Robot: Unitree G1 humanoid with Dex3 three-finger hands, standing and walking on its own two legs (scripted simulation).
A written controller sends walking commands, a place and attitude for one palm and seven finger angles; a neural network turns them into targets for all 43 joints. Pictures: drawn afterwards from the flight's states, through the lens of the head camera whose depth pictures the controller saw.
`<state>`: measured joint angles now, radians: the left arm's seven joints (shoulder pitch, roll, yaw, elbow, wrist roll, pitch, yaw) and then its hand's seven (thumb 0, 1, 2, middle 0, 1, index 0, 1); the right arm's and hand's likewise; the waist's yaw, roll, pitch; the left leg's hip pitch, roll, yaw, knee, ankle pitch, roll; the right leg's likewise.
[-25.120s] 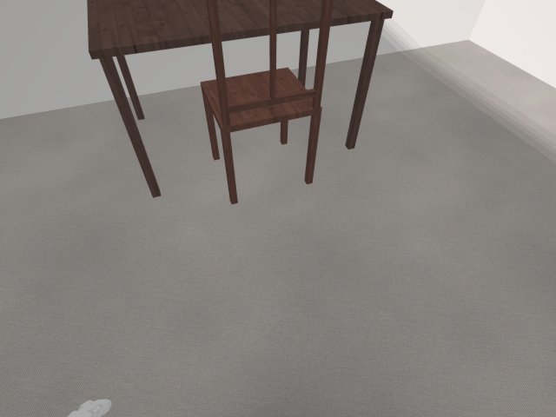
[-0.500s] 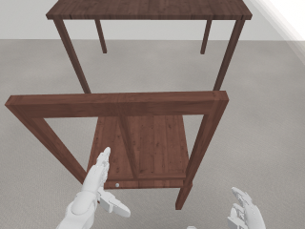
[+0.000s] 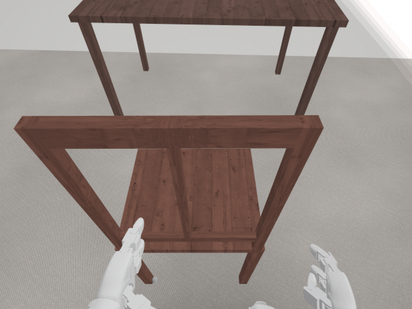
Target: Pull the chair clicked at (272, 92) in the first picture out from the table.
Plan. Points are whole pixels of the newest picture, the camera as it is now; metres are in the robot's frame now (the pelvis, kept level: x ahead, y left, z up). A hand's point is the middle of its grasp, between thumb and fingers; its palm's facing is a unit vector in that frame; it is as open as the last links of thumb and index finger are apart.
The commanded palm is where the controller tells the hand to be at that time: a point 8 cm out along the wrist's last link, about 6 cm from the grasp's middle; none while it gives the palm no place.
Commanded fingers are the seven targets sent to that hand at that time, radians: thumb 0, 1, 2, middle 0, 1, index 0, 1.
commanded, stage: draw the hand back to the body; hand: left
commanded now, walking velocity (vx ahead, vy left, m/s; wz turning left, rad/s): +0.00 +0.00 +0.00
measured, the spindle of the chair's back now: (182, 201) +0.34 +0.06 +0.00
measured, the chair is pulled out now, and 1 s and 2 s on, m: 0.71 0.71 0.71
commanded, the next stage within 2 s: step back with the hand held close in 1.52 s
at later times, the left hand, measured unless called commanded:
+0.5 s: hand (102, 255) +0.19 +0.16 +0.10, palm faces +0.05 -0.99 -0.16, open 17.2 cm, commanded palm +0.16 +0.22 +0.12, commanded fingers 0.00 -0.22 0.36 -0.05 -0.07 -0.05 -0.07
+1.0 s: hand (25, 216) +0.22 +0.24 +0.18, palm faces +0.40 -0.82 -0.41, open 11.4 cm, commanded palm +0.17 +0.28 +0.20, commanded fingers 0.00 0.68 0.80 -0.17 -0.25 -0.17 -0.25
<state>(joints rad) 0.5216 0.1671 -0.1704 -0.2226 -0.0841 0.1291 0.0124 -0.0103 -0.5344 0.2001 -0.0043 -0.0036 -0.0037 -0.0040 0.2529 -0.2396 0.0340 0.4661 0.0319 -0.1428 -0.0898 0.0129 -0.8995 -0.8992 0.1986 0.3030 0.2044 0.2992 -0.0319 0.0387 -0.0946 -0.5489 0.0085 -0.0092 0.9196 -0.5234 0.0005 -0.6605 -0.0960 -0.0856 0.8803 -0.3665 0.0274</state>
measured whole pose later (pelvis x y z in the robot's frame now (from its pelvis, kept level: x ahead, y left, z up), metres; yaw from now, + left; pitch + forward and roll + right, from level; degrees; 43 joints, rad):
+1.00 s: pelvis +0.03 +0.00 +0.04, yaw -1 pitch -2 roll -1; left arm 0.56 0.33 0.25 -0.45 -0.06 -0.01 0.16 0.00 0.34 0.63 -0.13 -0.19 -0.13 -0.19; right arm 0.18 -0.21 0.02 0.61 0.02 -0.14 -0.09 0.01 -0.90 -0.90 0.20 0.30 0.20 0.30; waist 0.06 0.08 0.01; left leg -0.08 0.03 0.01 0.50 -0.38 -0.01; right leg -0.21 -0.06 -0.09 0.50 -0.25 0.03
